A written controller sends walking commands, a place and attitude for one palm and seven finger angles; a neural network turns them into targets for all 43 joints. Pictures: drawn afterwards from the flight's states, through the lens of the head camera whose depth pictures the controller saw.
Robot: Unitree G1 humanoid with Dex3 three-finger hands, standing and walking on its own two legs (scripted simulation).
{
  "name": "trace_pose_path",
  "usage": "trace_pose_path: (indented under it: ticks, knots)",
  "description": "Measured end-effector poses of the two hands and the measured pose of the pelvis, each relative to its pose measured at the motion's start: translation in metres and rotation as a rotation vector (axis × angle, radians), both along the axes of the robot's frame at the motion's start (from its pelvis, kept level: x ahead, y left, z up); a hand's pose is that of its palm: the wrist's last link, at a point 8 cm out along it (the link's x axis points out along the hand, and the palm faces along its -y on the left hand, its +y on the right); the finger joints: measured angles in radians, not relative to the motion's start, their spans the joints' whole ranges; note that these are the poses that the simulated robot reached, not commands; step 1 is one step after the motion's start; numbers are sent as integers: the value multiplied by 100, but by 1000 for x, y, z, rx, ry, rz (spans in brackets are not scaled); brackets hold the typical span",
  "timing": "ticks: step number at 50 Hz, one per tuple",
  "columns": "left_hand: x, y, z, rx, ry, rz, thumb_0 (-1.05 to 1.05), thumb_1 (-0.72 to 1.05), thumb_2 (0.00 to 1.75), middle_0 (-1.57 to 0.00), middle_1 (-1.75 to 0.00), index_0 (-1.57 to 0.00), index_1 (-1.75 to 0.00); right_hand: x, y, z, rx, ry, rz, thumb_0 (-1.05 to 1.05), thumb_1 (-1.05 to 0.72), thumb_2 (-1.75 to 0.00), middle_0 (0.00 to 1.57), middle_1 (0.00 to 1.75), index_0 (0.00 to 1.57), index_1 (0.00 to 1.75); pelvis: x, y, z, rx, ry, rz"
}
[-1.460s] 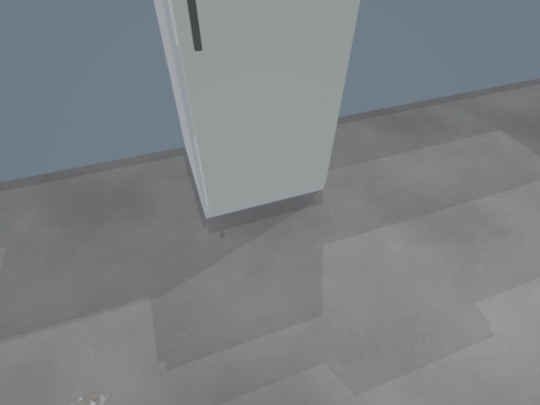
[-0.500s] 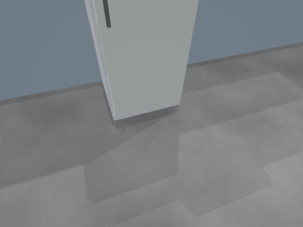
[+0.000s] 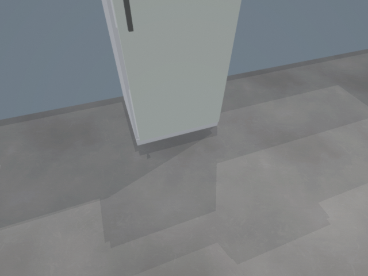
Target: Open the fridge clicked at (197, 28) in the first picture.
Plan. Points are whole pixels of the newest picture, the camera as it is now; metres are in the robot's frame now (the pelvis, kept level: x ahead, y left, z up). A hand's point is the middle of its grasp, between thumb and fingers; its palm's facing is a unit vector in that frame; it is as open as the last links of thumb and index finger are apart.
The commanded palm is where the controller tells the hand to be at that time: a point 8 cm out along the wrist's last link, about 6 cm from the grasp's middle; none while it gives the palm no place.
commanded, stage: walk to a spot facing it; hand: left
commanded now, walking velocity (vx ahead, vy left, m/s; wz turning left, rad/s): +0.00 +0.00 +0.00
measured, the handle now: (125, 0) +1.04 +0.30 +0.18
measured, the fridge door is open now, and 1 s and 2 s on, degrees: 0 0 0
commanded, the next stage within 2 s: turn to face it in 1.40 s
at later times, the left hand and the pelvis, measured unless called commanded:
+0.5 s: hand out of the picture +0.12 +0.15 -0.19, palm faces -0.17 -0.96 -0.23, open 7.4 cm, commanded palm none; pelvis +0.07 -0.04 -0.03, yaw -12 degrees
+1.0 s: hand (145, 230) +0.29 +0.13 -0.21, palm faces -0.27 -0.95 -0.13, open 7.4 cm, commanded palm none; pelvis +0.29 -0.04 -0.03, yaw -22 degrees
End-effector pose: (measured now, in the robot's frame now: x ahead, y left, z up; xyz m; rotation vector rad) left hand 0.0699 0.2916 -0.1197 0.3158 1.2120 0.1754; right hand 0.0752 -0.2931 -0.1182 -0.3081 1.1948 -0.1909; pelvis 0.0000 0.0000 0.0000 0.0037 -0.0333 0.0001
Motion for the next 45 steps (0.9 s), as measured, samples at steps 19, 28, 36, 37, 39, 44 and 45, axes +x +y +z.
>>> trace_pose_path:
  ticks: [19, 28, 36, 37, 39, 44, 45]
  knots:
    - [1, -47, -24, -87, 167, -48, 1, 91, 90, -20, -30, -20, -30, -41, 21, -31, 105, 51, -184, 0, -91, -90, 20, 30, 21, 30, 39, -13, -12, 22, 18, -154]
    - [63, -104, -32, -101, 92, -93, 1, 90, 90, -20, -30, -20, -30, -57, -3, -50, 149, 209, -296, 1, -91, -90, 20, 30, 20, 30, 83, -53, -24, 4, 8, -220]
    - [91, -133, -20, -136, 209, -152, 1, 90, 90, -20, -30, -20, -30, 53, -23, -20, 137, -23, -337, 1, -91, -90, 20, 30, 20, 30, 140, -63, -3, 7, 35, -298]
    - [98, -134, -20, -140, 217, -154, 1, 90, 90, -20, -30, -20, -30, 68, -23, -18, 138, -44, -338, 1, -91, -90, 20, 30, 20, 30, 148, -63, -2, 5, 37, -304]
    - [111, -135, -22, -144, 227, -155, 1, 90, 90, -20, -30, -21, -30, 96, -22, -16, 141, -77, -334, 1, -91, -90, 20, 30, 20, 30, 166, -63, -3, -2, 40, -312]
    - [154, -129, -34, -153, 250, -138, 1, 90, 90, -20, -30, -21, -30, 173, -12, -16, 147, -118, -301, 1, -91, -90, 20, 30, 20, 30, 219, -57, -10, -21, 44, -328]
    - [164, -126, -38, -155, 258, -134, 1, 90, 90, -20, -30, -21, -30, 189, -9, -17, 144, -126, -294, 1, -91, -90, 20, 30, 20, 30, 231, -55, -13, -24, 45, -332]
